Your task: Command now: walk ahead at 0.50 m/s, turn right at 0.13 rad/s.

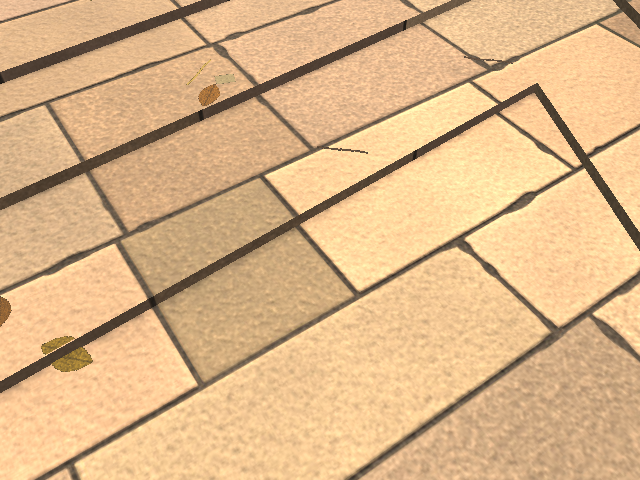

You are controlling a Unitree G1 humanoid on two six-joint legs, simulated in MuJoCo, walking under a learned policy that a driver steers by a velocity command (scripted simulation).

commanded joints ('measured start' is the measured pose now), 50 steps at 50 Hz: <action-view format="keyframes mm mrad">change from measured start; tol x32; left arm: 1 -99 76 23 -142 17 -8 32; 15 -516 89 32 -327 46 32 -57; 21 31 310 109 -236 45 29 -46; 50 -200 204 78 -355 38 37 -12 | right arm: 1 157 -114 -24 18 -29 -13 -32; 20 281 -95 -13 -21 -51 -29 -50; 38 -253 -147 -43 -222 -18 -41 -37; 50 51 -143 -51 -163 -38 -31 -42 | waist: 1 -65 -21 -100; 15 -113 45 74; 20 11 -301 -355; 38 -5 -77 11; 45 -148 322 -403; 50 -91 90 9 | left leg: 1 409 493 -577 -242 37 266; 4 -46 279 -179 -328 162 146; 18 318 257 112 129 681 -14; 20 -350 1 -17 810 -350 -113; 21 -486 27 -154 874 -341 -87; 41 -53 8 -132 -105 135 -49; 45 865 462 -792 -174 -37 246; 50 302 298 -366 -333 1 114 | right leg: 1 -507 -106 49 -79 314 15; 7 -83 -114 -16 -881 684 36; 15 -206 -71 -93 -1103 483 -64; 18 287 56 -192 -1193 482 -122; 21 1005 -321 692 -1461 352 -347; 27 368 -170 252 -1523 788 -249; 40 447 -135 327 -1419 624 -166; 43 350 -49 284 -1137 783 -107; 45 -165 95 125 -599 23 -7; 50 -164 -98 45 -564 294 -1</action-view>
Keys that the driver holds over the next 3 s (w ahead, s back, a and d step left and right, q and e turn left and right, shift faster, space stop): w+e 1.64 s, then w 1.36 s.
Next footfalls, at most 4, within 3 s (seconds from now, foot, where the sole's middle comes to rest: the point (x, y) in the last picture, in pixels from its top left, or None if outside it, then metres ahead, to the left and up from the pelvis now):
0.36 right None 0.34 -0.19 -0.77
0.86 left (410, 396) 0.67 -0.12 -0.77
1.40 right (583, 382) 0.74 -0.50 -0.77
1.86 left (594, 268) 1.06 -0.60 -0.77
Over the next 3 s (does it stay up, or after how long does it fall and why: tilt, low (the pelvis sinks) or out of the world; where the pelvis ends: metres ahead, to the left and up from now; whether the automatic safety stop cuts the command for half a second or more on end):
stays up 1.20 -1.02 0.04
